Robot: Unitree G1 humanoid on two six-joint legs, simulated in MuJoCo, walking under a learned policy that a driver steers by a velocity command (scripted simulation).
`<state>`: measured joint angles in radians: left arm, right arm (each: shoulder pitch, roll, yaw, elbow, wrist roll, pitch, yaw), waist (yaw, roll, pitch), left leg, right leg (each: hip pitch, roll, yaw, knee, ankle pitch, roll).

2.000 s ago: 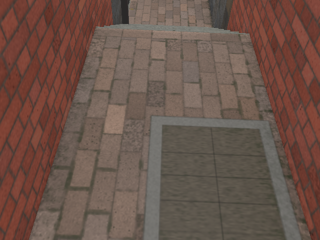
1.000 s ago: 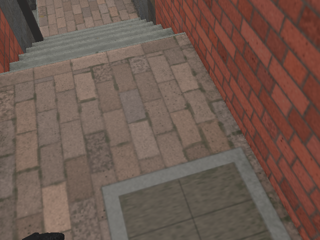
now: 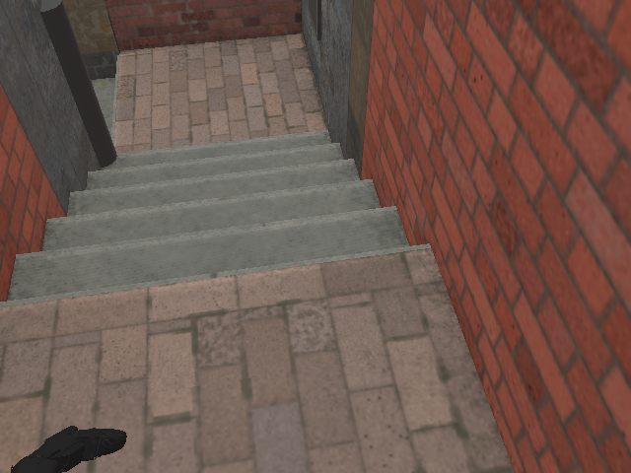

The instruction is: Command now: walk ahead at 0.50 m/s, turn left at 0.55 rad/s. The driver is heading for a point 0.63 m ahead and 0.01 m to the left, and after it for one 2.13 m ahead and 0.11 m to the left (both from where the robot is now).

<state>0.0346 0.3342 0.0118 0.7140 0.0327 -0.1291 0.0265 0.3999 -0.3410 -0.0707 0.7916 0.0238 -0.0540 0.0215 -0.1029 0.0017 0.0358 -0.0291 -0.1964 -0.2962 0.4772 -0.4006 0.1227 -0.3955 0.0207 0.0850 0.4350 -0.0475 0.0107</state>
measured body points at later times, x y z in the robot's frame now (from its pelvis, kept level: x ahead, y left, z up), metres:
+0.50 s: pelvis +0.26 +0.10 -0.01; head +0.29 +0.11 +0.44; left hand +0.18 +0.36 -0.15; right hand +0.55 -0.08 -0.08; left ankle +0.36 +0.22 -0.73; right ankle +0.12 -0.12 -0.69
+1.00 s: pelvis +0.36 +0.11 +0.02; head +0.39 +0.10 +0.46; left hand +0.49 +0.37 -0.09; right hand +0.52 -0.17 -0.08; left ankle +0.36 +0.22 -0.73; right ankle +0.37 -0.02 -0.72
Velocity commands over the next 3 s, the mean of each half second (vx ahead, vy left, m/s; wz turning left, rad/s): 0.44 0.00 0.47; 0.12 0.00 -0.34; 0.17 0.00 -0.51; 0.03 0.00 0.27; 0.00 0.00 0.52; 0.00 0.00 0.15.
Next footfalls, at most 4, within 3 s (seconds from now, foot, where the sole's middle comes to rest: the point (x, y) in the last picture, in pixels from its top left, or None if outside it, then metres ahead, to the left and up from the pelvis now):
0.44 left None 0.39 0.23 -0.77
1.04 right None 0.40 -0.02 -0.77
1.42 left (236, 408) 0.63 0.14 -0.77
1.68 right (332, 442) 0.53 -0.05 -0.77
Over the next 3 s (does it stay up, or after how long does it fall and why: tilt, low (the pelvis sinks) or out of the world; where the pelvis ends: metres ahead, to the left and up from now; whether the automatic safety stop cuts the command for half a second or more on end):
stays up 0.57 0.07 0.00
